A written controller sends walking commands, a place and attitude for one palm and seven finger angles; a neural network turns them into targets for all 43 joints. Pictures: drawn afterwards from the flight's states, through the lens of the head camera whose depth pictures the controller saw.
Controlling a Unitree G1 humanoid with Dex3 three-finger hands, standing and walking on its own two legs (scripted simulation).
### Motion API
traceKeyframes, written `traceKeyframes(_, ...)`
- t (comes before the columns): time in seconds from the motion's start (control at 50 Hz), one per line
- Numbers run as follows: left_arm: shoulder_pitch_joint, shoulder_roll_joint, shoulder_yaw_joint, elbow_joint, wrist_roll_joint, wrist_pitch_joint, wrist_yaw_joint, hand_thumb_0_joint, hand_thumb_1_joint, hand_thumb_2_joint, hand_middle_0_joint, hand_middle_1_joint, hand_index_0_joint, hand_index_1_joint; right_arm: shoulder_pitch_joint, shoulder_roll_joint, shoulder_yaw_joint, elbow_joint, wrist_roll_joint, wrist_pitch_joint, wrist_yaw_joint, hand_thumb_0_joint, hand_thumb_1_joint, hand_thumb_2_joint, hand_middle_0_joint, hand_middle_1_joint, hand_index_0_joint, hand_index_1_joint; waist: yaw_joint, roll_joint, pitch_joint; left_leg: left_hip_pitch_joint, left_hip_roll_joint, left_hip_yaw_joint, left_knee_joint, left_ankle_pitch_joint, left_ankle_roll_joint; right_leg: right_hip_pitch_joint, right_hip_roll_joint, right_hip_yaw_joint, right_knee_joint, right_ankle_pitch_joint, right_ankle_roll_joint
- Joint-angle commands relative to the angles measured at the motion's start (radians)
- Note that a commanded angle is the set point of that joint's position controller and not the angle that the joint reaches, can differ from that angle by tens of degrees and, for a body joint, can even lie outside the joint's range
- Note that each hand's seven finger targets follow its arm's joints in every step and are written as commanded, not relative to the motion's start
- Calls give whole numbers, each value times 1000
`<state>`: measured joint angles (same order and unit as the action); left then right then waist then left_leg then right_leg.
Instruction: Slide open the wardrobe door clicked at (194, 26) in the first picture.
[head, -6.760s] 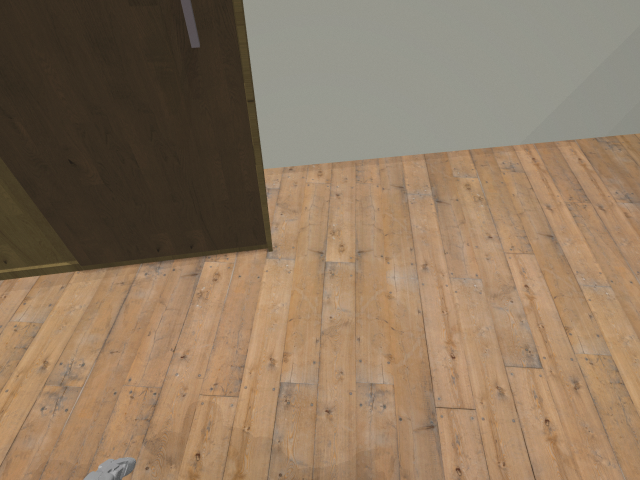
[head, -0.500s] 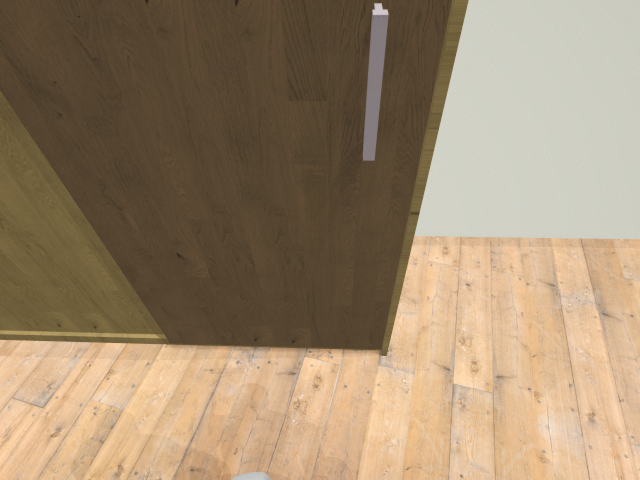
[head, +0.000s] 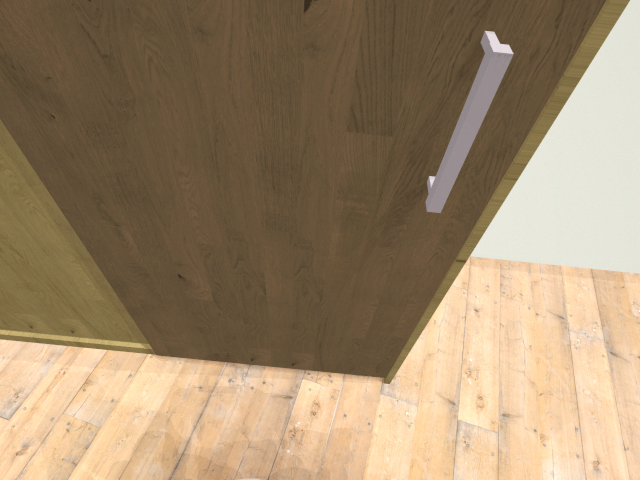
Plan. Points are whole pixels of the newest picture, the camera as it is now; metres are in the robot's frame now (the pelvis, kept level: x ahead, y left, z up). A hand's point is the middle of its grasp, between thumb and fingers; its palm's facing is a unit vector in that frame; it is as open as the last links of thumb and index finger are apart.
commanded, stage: come to a stop and stand still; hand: right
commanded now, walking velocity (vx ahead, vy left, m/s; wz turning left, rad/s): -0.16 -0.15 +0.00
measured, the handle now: (458, 133) +0.48 -0.11 +0.20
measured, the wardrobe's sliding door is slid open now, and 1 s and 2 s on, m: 0.00 0.00 0.00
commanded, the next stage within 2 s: look again from close up in 1.34 s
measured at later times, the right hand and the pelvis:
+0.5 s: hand out of the picture -0.01 -0.29 -0.17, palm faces +0.08 +0.96 -0.27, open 7.4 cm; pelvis -0.04 -0.09 -0.01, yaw +0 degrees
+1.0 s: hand out of the picture -0.07 -0.28 -0.17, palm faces +0.04 +0.98 -0.18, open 7.4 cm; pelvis -0.07 -0.12 +0.00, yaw -1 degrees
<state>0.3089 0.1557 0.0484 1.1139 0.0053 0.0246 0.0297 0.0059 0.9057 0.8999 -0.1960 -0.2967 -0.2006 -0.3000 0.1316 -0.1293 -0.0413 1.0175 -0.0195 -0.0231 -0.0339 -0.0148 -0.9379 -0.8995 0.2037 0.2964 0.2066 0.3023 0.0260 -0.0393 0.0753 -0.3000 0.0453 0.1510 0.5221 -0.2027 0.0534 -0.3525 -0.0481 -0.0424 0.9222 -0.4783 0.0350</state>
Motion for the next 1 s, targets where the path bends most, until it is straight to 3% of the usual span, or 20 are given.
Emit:
traceKeyframes(0.0,44,42,17,-60,9,27,-9,0,900,900,-200,-300,-200,-300,80,-192,-41,-35,-6,17,-16,0,-900,-900,200,300,200,300,-40,161,-87,56,308,-238,-196,492,139,-37,5,25,67,31,16)
traceKeyframes(0.06,-9,58,21,-101,10,26,-15,0,900,900,-200,-300,-200,-300,75,-213,-51,-47,-11,22,-18,0,-900,-900,200,300,200,300,-46,177,-114,105,312,-230,-172,521,146,-59,8,32,25,30,21)
traceKeyframes(0.12,-43,60,21,-129,5,18,-18,0,900,900,-200,-300,-200,-300,75,-226,-55,-50,-16,27,-15,0,-900,-900,200,300,200,300,-50,202,-132,107,298,-239,-169,431,143,-10,15,19,-81,30,13)
traceKeyframes(0.18,-32,67,16,-139,5,5,-18,0,900,900,-200,-300,-200,-300,74,-231,-54,-55,-15,33,-8,0,-900,-900,200,300,200,300,-35,216,-136,71,255,-237,-153,284,102,89,33,-10,-272,115,4)
traceKeyframes(0.2,-13,143,33,-208,-3,-17,-18,0,900,900,-200,-300,-200,-300,127,-247,-32,-64,-8,16,-53,0,-900,-900,200,300,200,300,9,21,-300,224,277,-329,-33,594,81,121,41,-51,-347,112,10)
traceKeyframes(0.22,-18,109,16,-224,-6,-28,-17,0,900,900,-200,-300,-200,-300,96,-248,-27,-80,0,18,-49,0,-900,-900,200,300,200,300,12,-17,-286,246,240,-215,62,566,63,131,18,-40,-477,256,7)
traceKeyframes(0.24,-11,133,18,-245,6,-35,-12,0,900,900,-200,-300,-200,-300,132,-187,-18,-94,5,28,-46,0,-900,-900,200,300,200,300,-3,-117,-281,167,157,-138,138,321,12,167,-80,52,-516,468,-26)
traceKeyframes(0.26,-49,189,24,-272,16,-23,-8,0,900,900,-200,-300,-200,-300,150,-148,-11,-104,5,40,-37,0,-900,-900,200,300,200,300,-34,-170,-210,70,83,-88,115,17,-25,129,-180,152,-474,658,-89)
traceKeyframes(0.28,-90,176,22,-299,17,-16,-8,0,900,900,-200,-300,-200,-300,126,-150,-4,-109,-7,57,-30,0,-900,-900,200,300,200,300,-32,-162,-103,-10,20,-60,146,-185,-39,86,-173,169,-523,658,-113)
traceKeyframes(0.3,-95,188,22,-315,18,-14,-5,0,900,900,-200,-300,-200,-300,117,-139,-3,-112,-8,68,-22,0,-900,-900,200,300,200,300,-19,-135,-26,-29,-4,-75,230,-260,-42,-5,-186,197,-580,547,-133)
traceKeyframes(0.32,-113,184,18,-322,22,-15,-4,0,900,900,-200,-300,-200,-300,131,-139,-2,-118,-10,68,-16,0,-900,-900,200,300,200,300,-33,-171,5,-54,-14,-105,282,-254,-39,-23,-164,186,-587,539,-147)
traceKeyframes(0.4,-128,178,14,-338,22,-13,-10,0,900,900,-200,-300,-200,-300,188,-128,-3,-123,-3,58,-3,0,-900,-900,200,300,200,300,-44,-52,15,-24,-21,-134,226,-183,-39,-43,-156,204,-616,208,-182)
traceKeyframes(0.46,-106,159,7,-330,13,-19,-10,0,900,900,-200,-300,-200,-300,230,-141,2,-125,-9,41,-1,0,-900,-900,200,300,200,300,-51,29,7,54,-3,-180,-13,-75,-18,-57,-106,208,-594,25,-135)
traceKeyframes(0.5,-73,150,4,-321,9,-20,-13,0,900,900,-200,-300,-200,-300,207,-161,8,-137,-9,27,0,0,-900,-900,200,300,200,300,-18,96,10,-37,40,-282,-92,-201,21,-11,-41,179,-591,-54,-96)
traceKeyframes(0.52,-55,158,8,-308,11,-15,-14,0,900,900,-200,-300,-200,-300,187,-167,5,-147,-8,23,-1,0,-900,-900,200,300,200,300,-8,156,10,-81,46,-290,-110,-243,25,29,-32,170,-567,-26,-96)
traceKeyframes(0.58,-6,146,7,-276,16,-25,-15,0,900,900,-200,-300,-200,-300,192,-155,3,-159,-7,25,-5,0,-900,-900,200,300,200,300,1,95,-5,-105,28,-274,-94,-247,12,56,-49,183,-611,-29,-95)
traceKeyframes(0.62,-11,152,3,-264,16,-34,-15,0,900,900,-200,-300,-200,-300,225,-146,5,-149,-8,26,-6,0,-900,-900,200,300,200,300,-18,34,-21,-25,2,-227,-45,-152,0,13,-81,224,-678,-61,-102)
traceKeyframes(0.7,-18,154,-4,-233,12,-42,-11,0,900,900,-200,-300,-200,-300,258,-125,12,-110,-7,28,-4,0,-900,-900,200,300,200,300,-36,-3,-13,18,-6,-206,-25,-94,-6,-9,-98,240,-731,-75,-96)
traceKeyframes(0.82,9,152,-8,-181,10,-40,-8,0,900,900,-200,-300,-200,-300,270,-118,18,-70,-7,26,-4,0,-900,-900,200,300,200,300,-38,26,-5,40,-1,-214,-49,-89,-5,-10,-95,248,-741,-72,-94)
traceKeyframes(0.98,22,144,-10,-131,8,-41,-5,0,900,900,-200,-300,-200,-300,286,-95,24,-23,-5,26,-4,0,-900,-900,200,300,200,300,-33,6,14,30,0,-218,-57,-82,-8,1,-98,247,-765,-86,-84)
